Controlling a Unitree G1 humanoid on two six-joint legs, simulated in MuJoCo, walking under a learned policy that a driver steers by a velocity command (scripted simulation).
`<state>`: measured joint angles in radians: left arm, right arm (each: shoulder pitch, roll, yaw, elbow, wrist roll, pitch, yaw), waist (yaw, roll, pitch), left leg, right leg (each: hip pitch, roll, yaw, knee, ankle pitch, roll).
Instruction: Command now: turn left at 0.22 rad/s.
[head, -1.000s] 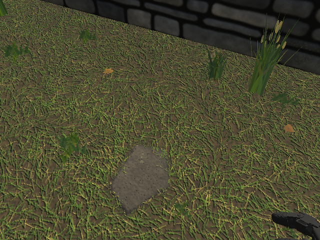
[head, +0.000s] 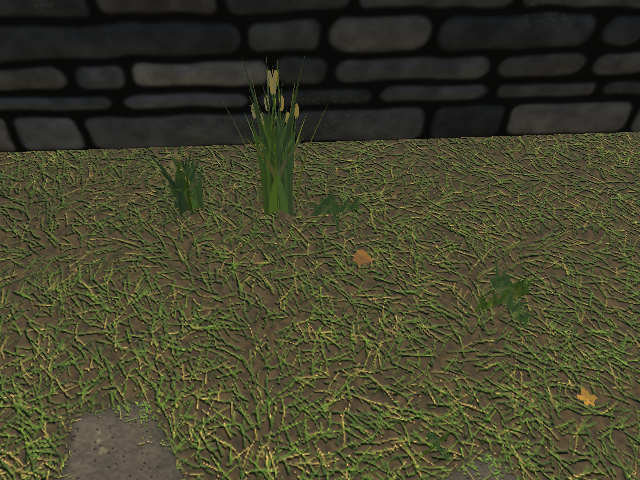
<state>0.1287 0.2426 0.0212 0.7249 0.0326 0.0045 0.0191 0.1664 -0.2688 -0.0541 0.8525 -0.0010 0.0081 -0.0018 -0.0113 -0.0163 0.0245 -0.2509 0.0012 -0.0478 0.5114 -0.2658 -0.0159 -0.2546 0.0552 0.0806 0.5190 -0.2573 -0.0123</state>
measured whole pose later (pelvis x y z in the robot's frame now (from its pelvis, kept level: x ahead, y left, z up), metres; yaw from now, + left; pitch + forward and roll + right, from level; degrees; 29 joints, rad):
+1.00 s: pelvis +0.19 +0.11 -0.02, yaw +7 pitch +3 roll -1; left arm 0.06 0.25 0.05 0.67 -0.03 -0.05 -0.08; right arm 0.40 -0.28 -0.05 0.86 0.00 -0.04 -0.04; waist -0.06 -0.02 0.04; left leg 0.17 0.00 0.23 0.33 -0.48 0.01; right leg -0.55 0.03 -0.09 0.57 -0.08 -0.11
